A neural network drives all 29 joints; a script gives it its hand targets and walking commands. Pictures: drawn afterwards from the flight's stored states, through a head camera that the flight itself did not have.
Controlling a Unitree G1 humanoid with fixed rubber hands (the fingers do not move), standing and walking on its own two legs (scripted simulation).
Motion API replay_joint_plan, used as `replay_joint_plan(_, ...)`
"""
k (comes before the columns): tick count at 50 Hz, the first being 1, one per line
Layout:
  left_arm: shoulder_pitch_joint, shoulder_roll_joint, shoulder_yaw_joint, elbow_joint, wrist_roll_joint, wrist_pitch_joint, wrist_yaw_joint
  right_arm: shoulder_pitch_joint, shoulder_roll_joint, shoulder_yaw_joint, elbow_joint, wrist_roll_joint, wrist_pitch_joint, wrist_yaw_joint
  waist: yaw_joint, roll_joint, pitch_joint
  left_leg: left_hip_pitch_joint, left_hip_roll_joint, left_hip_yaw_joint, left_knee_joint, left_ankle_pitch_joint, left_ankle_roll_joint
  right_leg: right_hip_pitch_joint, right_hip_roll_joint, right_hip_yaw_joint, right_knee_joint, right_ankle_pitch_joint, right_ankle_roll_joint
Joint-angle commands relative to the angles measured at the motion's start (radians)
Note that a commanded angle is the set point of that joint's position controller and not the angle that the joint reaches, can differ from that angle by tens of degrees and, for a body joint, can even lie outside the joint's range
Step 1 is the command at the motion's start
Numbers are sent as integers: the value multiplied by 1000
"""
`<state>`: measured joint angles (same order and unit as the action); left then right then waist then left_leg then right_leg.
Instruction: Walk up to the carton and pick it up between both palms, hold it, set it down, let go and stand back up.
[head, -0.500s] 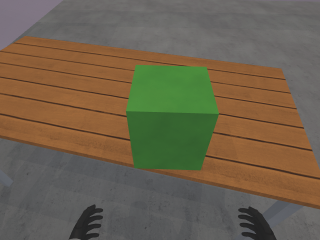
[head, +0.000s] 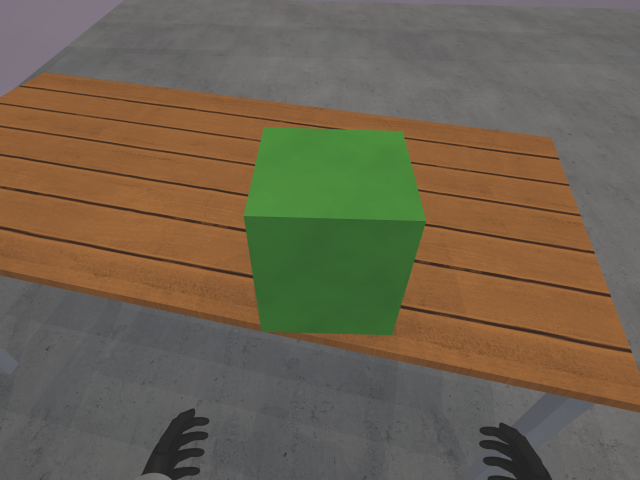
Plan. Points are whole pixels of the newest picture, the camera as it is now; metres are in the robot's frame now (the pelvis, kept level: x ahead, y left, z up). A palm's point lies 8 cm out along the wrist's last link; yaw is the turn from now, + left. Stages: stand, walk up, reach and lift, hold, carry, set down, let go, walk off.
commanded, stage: stand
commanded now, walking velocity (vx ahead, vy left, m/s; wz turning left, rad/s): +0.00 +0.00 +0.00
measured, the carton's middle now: (329, 234) +0.47 +0.03 +0.04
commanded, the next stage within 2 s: none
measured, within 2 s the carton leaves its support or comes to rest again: neither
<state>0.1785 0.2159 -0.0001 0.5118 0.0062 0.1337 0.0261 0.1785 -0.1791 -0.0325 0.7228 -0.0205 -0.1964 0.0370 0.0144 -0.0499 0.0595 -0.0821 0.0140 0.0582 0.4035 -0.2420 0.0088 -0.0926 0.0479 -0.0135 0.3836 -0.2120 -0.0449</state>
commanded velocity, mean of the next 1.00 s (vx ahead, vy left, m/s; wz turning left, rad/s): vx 0.00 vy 0.00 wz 0.00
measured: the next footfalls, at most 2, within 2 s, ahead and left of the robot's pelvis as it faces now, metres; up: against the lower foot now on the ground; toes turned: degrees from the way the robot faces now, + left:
none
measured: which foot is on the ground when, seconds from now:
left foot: down 0.00-1.00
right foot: down 0.00-1.00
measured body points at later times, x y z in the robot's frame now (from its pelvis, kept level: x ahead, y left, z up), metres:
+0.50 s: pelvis -0.01 +0.02 -0.01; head -0.01 +0.02 +0.44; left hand +0.12 +0.24 -0.14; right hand +0.01 -0.25 -0.14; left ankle -0.01 +0.11 -0.74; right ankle -0.05 -0.10 -0.73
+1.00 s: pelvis -0.03 +0.01 -0.01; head -0.03 +0.01 +0.44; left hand +0.06 +0.23 -0.15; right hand -0.05 -0.24 -0.15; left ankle -0.01 +0.11 -0.74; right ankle -0.06 -0.10 -0.74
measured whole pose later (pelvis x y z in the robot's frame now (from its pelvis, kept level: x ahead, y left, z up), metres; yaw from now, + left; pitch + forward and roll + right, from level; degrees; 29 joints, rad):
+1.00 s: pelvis -0.03 +0.01 -0.01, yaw -9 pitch +1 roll +0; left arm 0.34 0.17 0.03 0.84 0.03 -0.01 0.03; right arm 0.36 -0.21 -0.06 0.89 -0.03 0.02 -0.02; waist -0.02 -0.01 -0.04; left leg -0.26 0.04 0.16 0.51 -0.26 0.03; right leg -0.26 0.04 0.10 0.53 -0.29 -0.01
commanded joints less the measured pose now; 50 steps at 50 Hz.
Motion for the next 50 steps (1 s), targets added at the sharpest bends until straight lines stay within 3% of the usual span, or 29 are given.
replay_joint_plan(1, 137, 148, 63, 21, 47, -133, -23, 39, -224, -73, -78, -35, 170, -43, 2, 192, -10, -48, 165, -85, -8, 50, 40, -250, -91, 101, 32, 89, 20)
replay_joint_plan(2, 80, 132, 62, 12, 48, -156, -33, 68, -209, -78, -80, -28, 198, -41, -29, 175, -38, -83, 163, -106, 1, 13, 50, -204, -96, 107, 52, 143, 16)
replay_joint_plan(4, 49, 104, 55, 14, 40, -180, -43, 65, -179, -71, -94, -19, 213, -37, -34, 41, -125, -111, 142, -79, 51, -18, 58, -186, -96, 120, 101, 250, 1)
replay_joint_plan(5, 72, 83, 52, 27, 40, -184, -42, 59, -179, -66, -94, -18, 215, -36, -25, 9, -147, -96, 111, -58, 78, -88, 55, -219, -107, 168, 73, 198, -14)
replay_joint_plan(6, 58, 110, 56, 15, 43, -185, -40, 39, -187, -72, -94, -18, 217, -31, -28, -1, -144, -103, 93, -31, 139, -76, 50, -231, -121, 189, 70, 291, -26)
replay_joint_plan(7, 58, 140, 65, 25, 41, -186, -37, 42, -165, -68, -103, -16, 211, -25, -31, -67, -170, -102, 71, -34, 173, -71, 46, -237, -143, 232, 53, 300, -46)
replay_joint_plan(11, 128, 132, 67, 50, 46, -176, -25, 113, -161, -63, -86, -29, 224, -22, -32, -104, -101, -156, 23, -38, 237, -152, 24, -309, -200, 378, -50, 218, -106)
replay_joint_plan(12, 76, 126, 65, 39, 42, -172, -25, 136, -154, -59, -68, -22, 224, -22, -54, -96, -100, -182, 21, -38, 217, -151, 24, -289, -191, 355, -48, 204, -105)
replay_joint_plan(14, 67, 115, 65, 37, 35, -169, -25, 169, -170, -54, -44, -22, 212, -23, -52, -71, -147, -148, 59, -71, 160, -96, 46, -298, -161, 297, 6, 196, -76)
replay_joint_plan(16, 126, 86, 60, 62, 26, -170, -25, 146, -214, -61, -51, -21, 203, -35, -32, 163, -77, -115, 185, -199, -4, -64, 91, -413, -43, 177, 118, 8, -19)
replay_joint_plan(17, 147, 87, 59, 71, 30, -166, -25, 163, -214, -61, -45, -20, 204, -39, -43, 270, -81, -191, 268, -276, -84, 22, 159, -355, 24, 102, 250, -109, 8)
replay_joint_plan(18, 151, 75, 63, 84, 33, -160, -22, 176, -200, -60, -35, -24, 206, -48, -45, 301, -67, -241, 337, -313, -108, 189, 210, -317, 14, 80, 354, -228, 12)
replay_joint_plan(19, 213, 83, 63, 99, 28, -155, -26, 155, -172, -42, -28, -21, 198, -56, -3, 271, -64, -236, 349, -293, -79, 358, 233, -300, 1, 88, 420, -274, 16)
replay_joint_plan(20, 210, 84, 67, 112, 29, -153, -26, 129, -168, -37, -22, -20, 190, -59, 7, 197, -95, -194, 357, -245, -57, 398, 245, -318, -10, 90, 470, -301, 16)
replay_joint_plan(24, 167, 46, 45, 123, 23, -150, -14, 126, -193, -47, -12, -14, 176, -58, 5, 184, -139, -200, 247, -130, 9, 475, 162, -224, -45, 70, 315, -168, 21)
replay_joint_plan(26, 216, 25, 37, 149, 13, -156, -3, 155, -185, -44, -2, -15, 191, -63, 6, 103, -124, -159, 205, -86, 66, 417, 118, -192, -59, 111, 110, 28, 16)
replay_joint_plan(28, 202, 106, 57, 140, 21, -163, 2, 263, -127, -33, 17, -14, 198, -60, -53, -38, -170, -238, 94, -11, 171, 90, 51, -72, -193, 287, 75, 356, -18)
replay_joint_plan(29, 181, 157, 69, 151, 16, -161, 6, 254, -103, -30, 21, -6, 199, -54, -54, -116, -165, -201, 35, 10, 173, -32, 34, -135, -230, 326, 80, 418, -75)
replay_joint_plan(30, 166, 141, 67, 164, 19, -158, 1, 239, -111, -28, 32, -5, 202, -54, -42, -181, -132, -150, 36, -1, 147, -44, 29, -224, -220, 338, 50, 359, -90)
replay_joint_plan(31, 157, 99, 59, 169, 20, -157, 3, 216, -132, -40, 33, -13, 209, -54, -44, -112, -61, -129, 24, 1, 134, -48, 29, -302, -193, 331, 3, 238, -71)
replay_joint_plan(33, 153, 80, 54, 180, 19, -156, 8, 200, -136, -44, 43, -15, 207, -50, -42, -111, 4, -108, 77, -27, 90, 42, 37, -335, -145, 265, 11, 159, -36)
replay_joint_plan(35, 159, 88, 60, 193, 22, -159, 6, 201, -144, -49, 65, -9, 203, -50, -35, -7, 11, -96, 98, -35, 58, 37, 46, -352, -110, 220, 17, 93, -19)
replay_joint_plan(38, 195, 82, 62, 214, 19, -161, 1, 205, -150, -49, 76, -5, 200, -50, -23, -8, -50, -103, 107, -49, 16, 26, 54, -291, -89, 208, 49, 103, -7)
replay_joint_plan(40, 179, 71, 64, 228, 26, -161, 3, 215, -118, -45, 97, -5, 196, -57, -31, 42, -46, -95, 124, -53, 3, 29, 57, -279, -86, 198, 58, 107, -10)
replay_joint_plan(42, 188, 70, 63, 229, 26, -162, 3, 225, -128, -44, 111, -7, 200, -66, -28, 160, -28, -127, 136, -61, -29, 7, 62, -271, -79, 182, 72, 95, -8)
replay_joint_plan(43, 188, 47, 52, 238, 26, -159, 4, 223, -124, -51, 111, -8, 207, -67, -36, 104, -24, -118, 141, -54, -27, -33, 63, -276, -79, 183, 68, 90, -8)
replay_joint_plan(44, 192, 28, 49, 246, 21, -157, 5, 212, -126, -47, 109, -12, 209, -66, -31, 118, -1, -120, 134, -49, -34, -46, 64, -291, -79, 194, 59, 67, -4)
replay_joint_plan(45, 180, 58, 52, 256, 25, -158, 5, 196, -106, -46, 105, -5, 207, -65, -32, 32, -11, -144, 145, -72, -30, -57, 72, -270, -85, 195, 53, 77, -11)
replay_joint_plan(50, 168, 67, 60, 292, 20, -161, 6, 239, -142, -52, 142, -9, 202, -64, -48, 17, -21, -99, 104, -30, -5, -23, 51, -295, -93, 216, 1, 11, -2)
